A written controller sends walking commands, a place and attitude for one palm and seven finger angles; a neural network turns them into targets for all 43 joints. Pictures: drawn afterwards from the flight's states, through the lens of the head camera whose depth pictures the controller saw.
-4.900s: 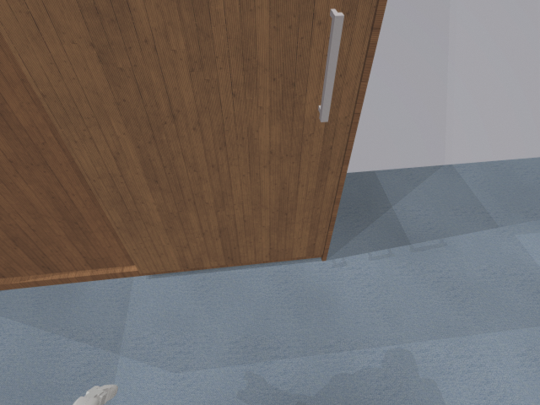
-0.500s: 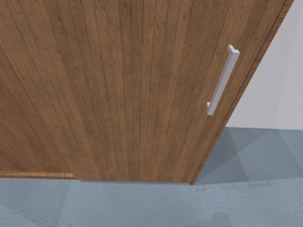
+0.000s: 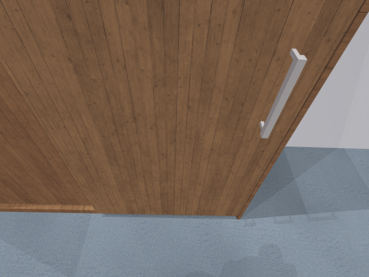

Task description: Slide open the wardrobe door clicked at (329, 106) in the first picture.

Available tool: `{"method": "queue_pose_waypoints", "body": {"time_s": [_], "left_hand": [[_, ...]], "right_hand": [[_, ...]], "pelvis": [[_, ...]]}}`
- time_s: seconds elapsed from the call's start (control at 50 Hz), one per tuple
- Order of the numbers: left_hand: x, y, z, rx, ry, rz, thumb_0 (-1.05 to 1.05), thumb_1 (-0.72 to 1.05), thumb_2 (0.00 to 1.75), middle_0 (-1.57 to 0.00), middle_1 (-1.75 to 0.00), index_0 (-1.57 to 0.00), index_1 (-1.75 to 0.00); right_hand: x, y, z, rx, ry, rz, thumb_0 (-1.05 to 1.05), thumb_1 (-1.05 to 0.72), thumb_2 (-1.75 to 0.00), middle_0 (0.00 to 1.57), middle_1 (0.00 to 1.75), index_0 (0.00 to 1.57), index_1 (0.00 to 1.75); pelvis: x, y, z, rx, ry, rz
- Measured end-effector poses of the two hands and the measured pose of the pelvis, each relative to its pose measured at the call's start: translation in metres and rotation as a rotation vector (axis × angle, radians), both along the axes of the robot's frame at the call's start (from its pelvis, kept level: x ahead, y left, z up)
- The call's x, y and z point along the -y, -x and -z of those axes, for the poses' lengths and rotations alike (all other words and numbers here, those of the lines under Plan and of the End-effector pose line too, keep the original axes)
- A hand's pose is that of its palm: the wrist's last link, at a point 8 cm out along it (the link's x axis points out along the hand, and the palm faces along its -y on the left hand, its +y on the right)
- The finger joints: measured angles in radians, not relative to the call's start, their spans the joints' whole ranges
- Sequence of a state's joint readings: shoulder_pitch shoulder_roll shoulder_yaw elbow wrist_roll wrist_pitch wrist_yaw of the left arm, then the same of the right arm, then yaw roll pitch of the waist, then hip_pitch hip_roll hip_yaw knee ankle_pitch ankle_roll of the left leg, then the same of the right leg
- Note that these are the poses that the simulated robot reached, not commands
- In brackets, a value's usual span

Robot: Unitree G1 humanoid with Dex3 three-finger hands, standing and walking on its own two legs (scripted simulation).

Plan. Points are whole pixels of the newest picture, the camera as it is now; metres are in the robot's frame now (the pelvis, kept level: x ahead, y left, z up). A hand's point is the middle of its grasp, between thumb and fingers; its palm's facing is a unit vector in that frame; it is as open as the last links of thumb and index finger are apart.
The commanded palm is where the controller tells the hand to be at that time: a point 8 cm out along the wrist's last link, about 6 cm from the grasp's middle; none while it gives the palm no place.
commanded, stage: look again from close up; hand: right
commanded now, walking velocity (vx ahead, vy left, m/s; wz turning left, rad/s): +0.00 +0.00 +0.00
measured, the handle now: (277, 98) +0.52 -0.20 +0.12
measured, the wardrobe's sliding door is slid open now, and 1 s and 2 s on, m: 0.00 0.00 0.00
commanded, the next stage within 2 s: raise the hand with hooked fingers in 0.46 s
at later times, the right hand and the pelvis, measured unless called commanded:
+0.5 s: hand out of the picture +0.01 -0.16 -0.17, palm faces +0.03 +0.98 -0.20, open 7.3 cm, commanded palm none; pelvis +0.01 +0.01 +0.00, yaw +0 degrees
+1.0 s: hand out of the picture +0.14 -0.18 -0.03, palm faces +0.02 +1.00 +0.03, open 8.7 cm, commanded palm +0.13 -0.24 -0.01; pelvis -0.03 +0.00 -0.06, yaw -1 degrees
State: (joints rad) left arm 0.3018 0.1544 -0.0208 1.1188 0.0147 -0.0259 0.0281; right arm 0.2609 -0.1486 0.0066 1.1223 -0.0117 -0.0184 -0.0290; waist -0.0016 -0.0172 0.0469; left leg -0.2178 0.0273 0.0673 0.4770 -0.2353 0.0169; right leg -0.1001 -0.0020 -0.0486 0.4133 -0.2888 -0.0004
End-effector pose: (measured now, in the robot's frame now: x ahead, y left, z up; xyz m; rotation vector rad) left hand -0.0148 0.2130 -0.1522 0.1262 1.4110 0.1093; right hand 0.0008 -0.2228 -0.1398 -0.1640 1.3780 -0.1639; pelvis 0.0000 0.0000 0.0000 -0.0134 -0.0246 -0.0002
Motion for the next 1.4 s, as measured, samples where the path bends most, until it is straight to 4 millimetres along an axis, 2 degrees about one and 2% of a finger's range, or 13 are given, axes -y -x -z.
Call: {"method": "queue_pose_waypoints", "body": {"time_s": [0.22,0.58,0.6,0.68,0.74,0.78,0.86,0.92,1.0,1.1,1.22,1.3,1.4], "left_hand": [[-0.009,-0.018,-0.002,0.021,-0.009,0.012,0.01,0.91,0.90,-0.20,-0.30,-0.20,-0.30],[-0.012,-0.014,-0.003,0.000,-0.005,0.010,0.01,0.91,0.90,-0.20,-0.30,-0.20,-0.30],[-0.015,-0.016,-0.004,0.027,-0.018,0.007,0.01,0.92,0.90,-0.20,-0.30,-0.20,-0.30],[-0.030,-0.052,-0.017,0.322,-0.089,0.009,0.02,0.93,0.90,-0.20,-0.30,-0.20,-0.30],[-0.042,-0.093,-0.032,0.551,-0.123,0.028,0.02,0.92,0.90,-0.20,-0.30,-0.20,-0.30],[-0.048,-0.121,-0.045,0.690,-0.140,0.045,0.02,0.92,0.90,-0.20,-0.30,-0.20,-0.30],[-0.054,-0.169,-0.074,0.903,-0.164,0.097,0.02,0.91,0.90,-0.20,-0.30,-0.20,-0.30],[-0.051,-0.195,-0.090,0.994,-0.183,0.137,0.02,0.91,0.90,-0.20,-0.30,-0.20,-0.30],[-0.034,-0.215,-0.096,1.031,-0.184,0.200,0.02,0.91,0.90,-0.20,-0.30,-0.20,-0.30],[0.002,-0.212,-0.072,0.967,-0.116,0.276,0.01,0.91,0.90,-0.20,-0.30,-0.20,-0.30],[0.036,-0.178,-0.039,0.832,-0.011,0.225,0.02,0.90,0.90,-0.20,-0.30,-0.20,-0.30],[0.040,-0.153,-0.034,0.772,0.006,0.146,0.02,0.90,0.90,-0.21,-0.30,-0.21,-0.30],[0.026,-0.137,-0.038,0.744,-0.037,0.118,0.02,0.90,0.90,-0.21,-0.30,-0.21,-0.30]], "right_hand": [[-0.010,0.002,0.002,-0.014,-0.011,0.007,0.01,-0.92,-0.90,0.20,0.30,0.20,0.30],[-0.014,0.000,0.003,-0.001,-0.007,0.014,0.01,-0.92,-0.90,0.20,0.30,0.20,0.30],[-0.011,-0.008,-0.002,0.048,-0.002,0.062,0.02,-0.93,-0.90,0.20,0.30,0.20,0.30],[0.011,-0.090,-0.072,0.599,0.068,0.114,0.04,-0.93,-0.89,0.20,0.32,0.20,0.31],[0.012,-0.147,-0.126,0.994,0.038,0.053,0.03,-0.89,-0.88,0.20,0.34,0.20,0.33],[0.005,-0.169,-0.148,1.213,-0.029,-0.014,0.03,-0.85,-0.86,0.20,0.36,0.20,0.35],[-0.011,-0.170,-0.149,1.416,-0.180,-0.207,0.01,-0.77,-0.83,0.20,0.41,0.20,0.40],[-0.010,-0.149,-0.126,1.350,-0.247,-0.230,0.01,-0.69,-0.80,0.21,0.45,0.21,0.44],[0.010,-0.116,-0.106,1.256,-0.189,-0.113,0.01,-0.59,-0.77,0.22,0.51,0.23,0.50],[0.028,-0.111,-0.129,1.364,-0.081,-0.118,0.02,-0.47,-0.72,0.23,0.58,0.23,0.57],[0.029,-0.150,-0.150,1.370,-0.146,-0.257,0.02,-0.33,-0.66,0.24,0.67,0.24,0.66],[0.039,-0.166,-0.159,1.301,-0.156,-0.241,0.01,-0.24,-0.62,0.25,0.73,0.25,0.72],[0.059,-0.171,-0.176,1.322,-0.106,-0.198,0.01,-0.13,-0.57,0.25,0.80,0.25,0.80]], "pelvis": [[-0.008,-0.004,-0.001,-0.001,-0.003,0.002],[-0.014,-0.004,-0.001,-0.007,-0.009,0.007],[-0.013,-0.003,0.001,-0.006,-0.013,0.004],[-0.009,0.002,0.005,-0.008,-0.006,0.016],[-0.005,0.010,0.012,-0.048,-0.004,0.029],[-0.005,0.015,0.020,-0.087,0.001,0.018],[-0.004,0.024,0.039,-0.132,0.005,-0.001],[-0.002,0.027,0.050,-0.151,0.004,-0.003],[0.001,0.029,0.058,-0.161,-0.013,0.015],[0.006,0.031,0.064,-0.166,-0.047,0.048],[0.013,0.033,0.059,-0.161,-0.059,0.050],[0.017,0.027,0.050,-0.153,-0.049,0.032],[0.021,0.021,0.041,-0.142,-0.045,0.024]]}}
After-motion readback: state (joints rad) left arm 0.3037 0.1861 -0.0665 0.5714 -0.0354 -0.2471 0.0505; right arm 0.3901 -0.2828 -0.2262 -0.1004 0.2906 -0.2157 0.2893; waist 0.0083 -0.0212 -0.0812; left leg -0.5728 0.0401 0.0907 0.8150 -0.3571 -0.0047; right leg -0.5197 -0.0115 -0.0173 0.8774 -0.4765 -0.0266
